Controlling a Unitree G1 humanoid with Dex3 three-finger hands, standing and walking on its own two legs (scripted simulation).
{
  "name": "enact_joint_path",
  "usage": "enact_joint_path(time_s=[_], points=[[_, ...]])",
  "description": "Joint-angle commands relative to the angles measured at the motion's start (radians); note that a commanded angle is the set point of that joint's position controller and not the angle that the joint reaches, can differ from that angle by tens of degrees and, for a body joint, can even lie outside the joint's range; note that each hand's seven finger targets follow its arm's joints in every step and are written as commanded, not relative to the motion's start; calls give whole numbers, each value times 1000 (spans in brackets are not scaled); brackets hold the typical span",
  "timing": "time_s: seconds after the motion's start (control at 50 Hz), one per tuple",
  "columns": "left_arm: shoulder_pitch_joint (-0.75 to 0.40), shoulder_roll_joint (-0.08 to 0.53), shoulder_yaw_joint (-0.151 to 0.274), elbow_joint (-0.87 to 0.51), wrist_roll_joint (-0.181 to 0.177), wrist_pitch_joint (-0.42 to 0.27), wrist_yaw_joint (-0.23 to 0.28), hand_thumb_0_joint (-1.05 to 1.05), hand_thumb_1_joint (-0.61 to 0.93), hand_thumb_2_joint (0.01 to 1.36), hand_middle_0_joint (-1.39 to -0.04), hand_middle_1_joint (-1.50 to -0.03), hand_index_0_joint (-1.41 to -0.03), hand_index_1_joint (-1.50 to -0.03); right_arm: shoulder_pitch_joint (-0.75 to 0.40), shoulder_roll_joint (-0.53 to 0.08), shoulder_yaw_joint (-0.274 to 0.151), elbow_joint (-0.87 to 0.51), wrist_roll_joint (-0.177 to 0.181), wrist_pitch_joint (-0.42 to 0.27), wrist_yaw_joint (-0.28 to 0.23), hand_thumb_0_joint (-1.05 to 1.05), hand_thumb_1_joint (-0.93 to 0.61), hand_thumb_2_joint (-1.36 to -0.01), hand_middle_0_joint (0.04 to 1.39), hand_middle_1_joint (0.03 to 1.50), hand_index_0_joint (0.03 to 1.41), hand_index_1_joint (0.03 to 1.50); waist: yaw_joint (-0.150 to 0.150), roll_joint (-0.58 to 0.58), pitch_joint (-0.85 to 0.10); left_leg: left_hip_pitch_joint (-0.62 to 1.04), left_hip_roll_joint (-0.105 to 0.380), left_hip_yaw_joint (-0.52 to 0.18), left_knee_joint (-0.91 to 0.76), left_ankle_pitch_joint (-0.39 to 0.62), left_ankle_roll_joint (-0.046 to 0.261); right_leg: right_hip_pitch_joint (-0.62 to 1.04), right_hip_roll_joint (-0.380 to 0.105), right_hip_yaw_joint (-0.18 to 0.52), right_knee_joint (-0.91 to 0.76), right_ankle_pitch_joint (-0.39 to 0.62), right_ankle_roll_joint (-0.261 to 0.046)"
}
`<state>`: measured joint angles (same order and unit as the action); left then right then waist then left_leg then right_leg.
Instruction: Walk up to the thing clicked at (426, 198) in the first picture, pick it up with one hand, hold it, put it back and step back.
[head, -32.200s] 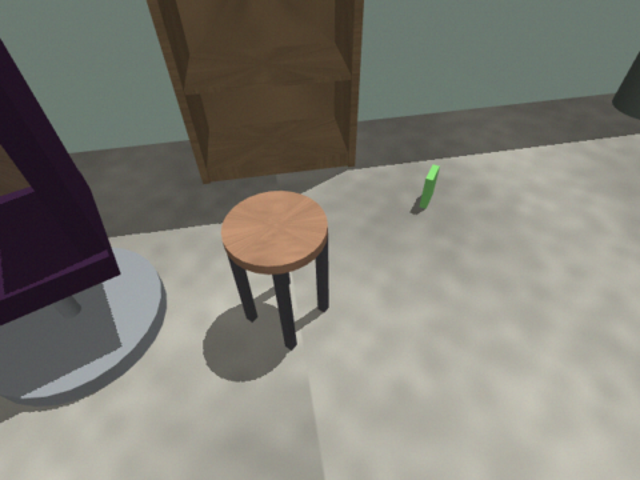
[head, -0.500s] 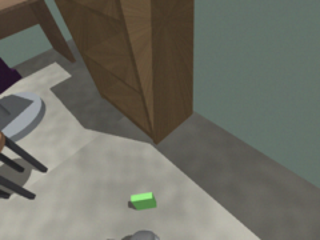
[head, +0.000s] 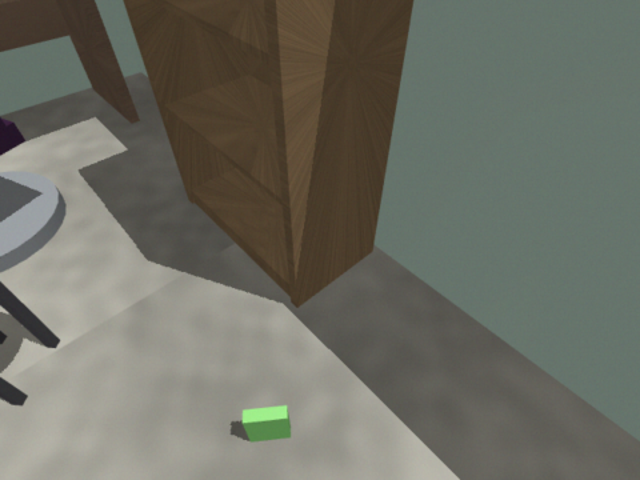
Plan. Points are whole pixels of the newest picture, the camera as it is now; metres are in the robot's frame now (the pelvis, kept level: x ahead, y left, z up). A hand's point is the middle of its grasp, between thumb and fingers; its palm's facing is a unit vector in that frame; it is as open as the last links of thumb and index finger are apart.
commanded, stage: walk up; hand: left
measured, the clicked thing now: (268, 424) +0.40 +0.18 -0.68
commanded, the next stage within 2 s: stand in 1.16 s
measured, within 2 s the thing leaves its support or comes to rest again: neither
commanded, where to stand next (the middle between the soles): +0.07 -0.01 m, yaw -2 degrees
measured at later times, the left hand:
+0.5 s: hand out of the picture +0.12 +0.24 -0.14, palm faces -0.04 -0.94 -0.34, open 7.3 cm
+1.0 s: hand out of the picture +0.10 +0.25 -0.14, palm faces -0.05 -0.94 -0.34, open 7.3 cm
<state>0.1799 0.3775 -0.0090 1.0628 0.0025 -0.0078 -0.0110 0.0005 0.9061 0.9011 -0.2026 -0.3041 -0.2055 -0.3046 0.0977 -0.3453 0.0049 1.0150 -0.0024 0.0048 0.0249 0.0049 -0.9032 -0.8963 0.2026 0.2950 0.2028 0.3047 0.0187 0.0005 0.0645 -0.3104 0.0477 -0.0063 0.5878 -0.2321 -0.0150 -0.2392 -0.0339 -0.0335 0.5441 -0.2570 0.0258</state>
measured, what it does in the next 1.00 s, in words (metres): stands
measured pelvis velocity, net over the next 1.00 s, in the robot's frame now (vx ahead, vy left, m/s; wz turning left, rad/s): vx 0.02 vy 0.00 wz -0.02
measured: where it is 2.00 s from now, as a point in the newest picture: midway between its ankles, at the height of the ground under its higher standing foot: outside the picture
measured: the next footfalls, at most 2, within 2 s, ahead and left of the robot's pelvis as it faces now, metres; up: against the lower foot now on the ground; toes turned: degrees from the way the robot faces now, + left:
none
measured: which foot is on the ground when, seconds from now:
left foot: down 0.00-1.00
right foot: down 0.00-1.00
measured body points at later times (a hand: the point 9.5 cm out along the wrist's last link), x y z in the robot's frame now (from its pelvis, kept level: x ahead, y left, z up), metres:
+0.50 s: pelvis +0.02 -0.01 +0.02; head +0.03 -0.01 +0.47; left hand +0.12 +0.29 -0.11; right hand +0.10 -0.31 -0.12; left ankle +0.06 +0.13 -0.73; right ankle +0.03 -0.15 -0.73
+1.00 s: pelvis +0.02 +0.00 +0.02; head +0.03 +0.00 +0.47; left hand +0.11 +0.30 -0.12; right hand +0.09 -0.30 -0.12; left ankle +0.06 +0.13 -0.73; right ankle +0.03 -0.15 -0.73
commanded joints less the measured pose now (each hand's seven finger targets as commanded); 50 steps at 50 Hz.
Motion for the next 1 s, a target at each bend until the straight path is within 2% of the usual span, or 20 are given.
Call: enact_joint_path(time_s=[0.0, 0.08, 0.16, 0.28, 0.38, 0.54, 0.74, 0.84, 0.92, 0.98], points=[[-41, 215, 49, -19, -2, -40, 14, 0, 900, 900, -200, -300, -200, -300, -79, -239, -54, -39, 2, -26, -14, 0, -900, -900, 200, 300, 200, 300, -9, 57, -44, 37, 92, -147, -228, -159, 62, -11, -69, 108, -156, -26, -61], [-80, 218, 47, -3, -1, -51, 16, 0, 900, 900, -200, -300, -200, -300, -62, -229, -53, -3, 9, -29, -14, 0, -900, -900, 200, 300, 200, 300, -29, -14, -103, 149, 70, -87, -173, 76, 52, 4, -104, 125, -200, 122, -53], [-95, 211, 46, 10, -3, -47, 18, 0, 900, 900, -200, -300, -200, -300, -74, -224, -56, 24, 11, -24, -14, 0, -900, -900, 200, 300, 200, 300, -26, -36, -116, 200, 73, -72, -195, 133, 47, 13, -116, 121, -224, 140, -48], [-121, 203, 47, 29, -2, -40, 19, 0, 900, 900, -200, -300, -200, -300, -85, -214, -52, 58, 8, -20, -14, 0, -900, -900, 200, 300, 200, 300, -21, -60, -112, 211, 77, -67, -238, 166, 36, 57, -115, 111, -259, 144, -39], [-130, 199, 50, 38, -1, -34, 20, 0, 900, 900, -200, -300, -200, -300, -92, -214, -49, 75, 5, -21, -15, 0, -900, -900, 200, 300, 200, 300, -12, -28, -104, 204, 79, -63, -265, 179, 30, 91, -109, 101, -266, 163, -33], [-148, 192, 55, 36, 3, -24, 18, 0, 900, 900, -200, -300, -200, -300, -91, -221, -49, 86, -2, -26, -19, 0, -900, -900, 200, 300, 200, 300, -13, 27, -94, 162, 89, -68, -307, 120, 30, 122, -97, 90, -268, 140, -35], [-163, 182, 55, 38, 4, -19, 14, 0, 900, 900, -200, -300, -200, -300, -69, -225, -53, 87, -4, -32, -22, 0, -900, -900, 200, 300, 200, 300, -21, 30, -93, 144, 88, -79, -330, 67, 31, 128, -92, 92, -260, 131, -36], [-157, 181, 54, 41, 3, -23, 14, 0, 900, 900, -200, -300, -200, -300, -58, -215, -52, 85, 0, -30, -20, 0, -900, -900, 200, 300, 200, 300, -25, 5, -117, 191, 86, -68, -301, 128, 32, 118, -94, 94, -269, 139, -33], [-157, 182, 54, 41, 5, -21, 16, 0, 900, 900, -200, -300, -200, -300, -62, -223, -55, 84, -2, -26, -21, 0, -900, -900, 200, 300, 200, 300, -27, 8, -104, 183, 86, -68, -314, 106, 33, 115, -96, 90, -265, 149, -30], [-139, 181, 54, 45, 5, -23, 17, 0, 900, 900, -200, -300, -200, -300, -70, -215, -54, 79, 0, -24, -20, 0, -900, -900, 200, 300, 200, 300, -23, -11, -97, 209, 85, -62, -297, 129, 35, 87, -94, 92, -280, 133, -30]])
